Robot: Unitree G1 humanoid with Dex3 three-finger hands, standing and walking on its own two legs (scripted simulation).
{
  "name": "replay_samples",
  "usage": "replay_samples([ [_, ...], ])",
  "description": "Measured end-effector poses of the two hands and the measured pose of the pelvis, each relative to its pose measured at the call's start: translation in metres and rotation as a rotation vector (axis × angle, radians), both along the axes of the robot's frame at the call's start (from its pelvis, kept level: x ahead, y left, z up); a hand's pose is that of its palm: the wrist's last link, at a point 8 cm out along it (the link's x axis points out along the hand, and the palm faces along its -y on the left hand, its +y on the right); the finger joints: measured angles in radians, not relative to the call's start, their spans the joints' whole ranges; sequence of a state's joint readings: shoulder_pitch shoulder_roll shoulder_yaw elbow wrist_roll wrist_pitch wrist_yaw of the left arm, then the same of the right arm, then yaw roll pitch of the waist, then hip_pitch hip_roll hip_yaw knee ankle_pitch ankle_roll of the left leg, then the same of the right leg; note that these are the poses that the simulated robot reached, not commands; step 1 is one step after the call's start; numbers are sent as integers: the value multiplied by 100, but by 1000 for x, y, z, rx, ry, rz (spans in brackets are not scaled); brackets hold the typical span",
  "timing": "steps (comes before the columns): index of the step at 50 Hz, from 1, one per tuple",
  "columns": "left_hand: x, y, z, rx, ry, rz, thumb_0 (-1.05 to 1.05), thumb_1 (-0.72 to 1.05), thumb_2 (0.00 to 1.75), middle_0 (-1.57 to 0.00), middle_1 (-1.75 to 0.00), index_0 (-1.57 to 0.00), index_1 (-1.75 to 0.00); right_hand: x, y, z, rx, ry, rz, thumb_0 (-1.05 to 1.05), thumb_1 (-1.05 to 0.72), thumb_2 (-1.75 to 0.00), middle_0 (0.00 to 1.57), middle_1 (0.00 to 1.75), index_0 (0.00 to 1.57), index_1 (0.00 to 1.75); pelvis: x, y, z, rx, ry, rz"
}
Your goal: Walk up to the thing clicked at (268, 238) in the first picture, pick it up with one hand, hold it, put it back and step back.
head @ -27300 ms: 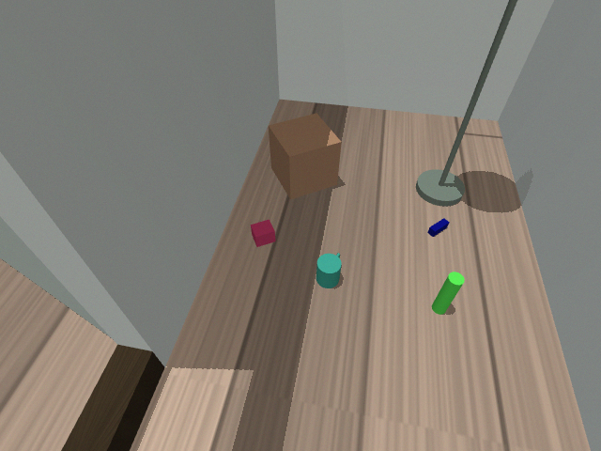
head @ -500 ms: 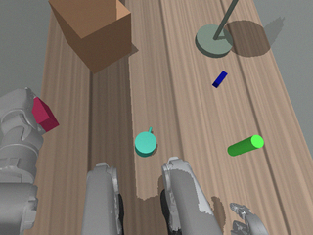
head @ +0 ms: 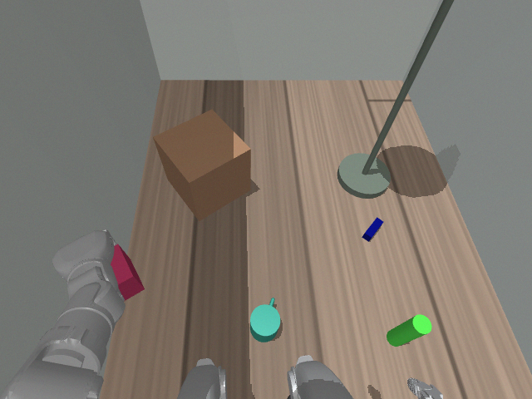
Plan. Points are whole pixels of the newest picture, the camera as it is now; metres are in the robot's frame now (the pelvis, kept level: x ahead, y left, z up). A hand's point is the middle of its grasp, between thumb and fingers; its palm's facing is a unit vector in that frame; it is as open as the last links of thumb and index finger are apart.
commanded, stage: lift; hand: left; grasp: from above
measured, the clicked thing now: (109, 279) +0.36 +0.26 -0.12
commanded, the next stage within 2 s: hold in 0.34 s
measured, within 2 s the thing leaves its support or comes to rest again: neither
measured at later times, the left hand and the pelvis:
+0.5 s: hand (99, 251) +0.36 +0.23 -0.01, palm faces -0.37 -0.25 -0.90, open 10.0 cm; pelvis +0.04 -0.01 +0.07, yaw +1 degrees
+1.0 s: hand (96, 244) +0.36 +0.22 +0.03, palm faces -0.35 -0.24 -0.90, open 9.9 cm; pelvis +0.05 -0.01 +0.08, yaw +1 degrees
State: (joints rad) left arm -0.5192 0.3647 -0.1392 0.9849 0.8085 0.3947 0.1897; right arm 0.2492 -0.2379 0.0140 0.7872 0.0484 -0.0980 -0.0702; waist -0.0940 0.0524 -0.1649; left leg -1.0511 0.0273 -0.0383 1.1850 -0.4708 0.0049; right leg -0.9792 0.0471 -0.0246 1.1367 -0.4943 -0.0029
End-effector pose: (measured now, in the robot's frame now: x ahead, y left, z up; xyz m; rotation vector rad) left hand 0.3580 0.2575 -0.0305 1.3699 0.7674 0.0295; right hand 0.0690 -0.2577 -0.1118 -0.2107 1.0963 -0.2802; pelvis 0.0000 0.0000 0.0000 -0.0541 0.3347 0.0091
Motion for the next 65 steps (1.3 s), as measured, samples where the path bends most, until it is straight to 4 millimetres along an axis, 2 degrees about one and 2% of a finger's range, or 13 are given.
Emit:
replay_samples([
  [11,4,-13,44,-8,-24,0,0,3,48,-56,-75,-60,-72,16,4,33,35,-2,13,0,-89,-89,20,30,21,30,20,-2,40,20,-73,2],
  [23,8,-22,79,-12,-41,0,0,6,44,-57,-69,-61,-66,38,-1,56,56,-40,24,0,-88,-89,20,30,21,30,35,-5,64,38,-133,-1],
  [35,7,-30,101,-3,-54,1,1,11,39,-58,-62,-63,-59,69,-5,70,76,-110,67,0,-89,-89,20,30,21,30,44,-9,75,49,-181,-1],
  [46,2,-34,115,2,-59,14,1,12,38,-60,-59,-64,-55,89,-2,81,101,-157,112,1,-89,-89,20,30,21,30,46,-11,82,55,-217,2],
  [54,-3,-33,125,6,-57,23,1,11,38,-60,-58,-65,-55,96,2,87,116,-186,135,1,-89,-89,20,30,20,30,44,-10,86,55,-241,3],
  [65,-12,-33,133,6,-56,29,1,10,39,-60,-60,-64,-57,94,7,92,130,-209,152,1,-89,-89,20,30,20,30,38,-9,89,56,-267,2],
])
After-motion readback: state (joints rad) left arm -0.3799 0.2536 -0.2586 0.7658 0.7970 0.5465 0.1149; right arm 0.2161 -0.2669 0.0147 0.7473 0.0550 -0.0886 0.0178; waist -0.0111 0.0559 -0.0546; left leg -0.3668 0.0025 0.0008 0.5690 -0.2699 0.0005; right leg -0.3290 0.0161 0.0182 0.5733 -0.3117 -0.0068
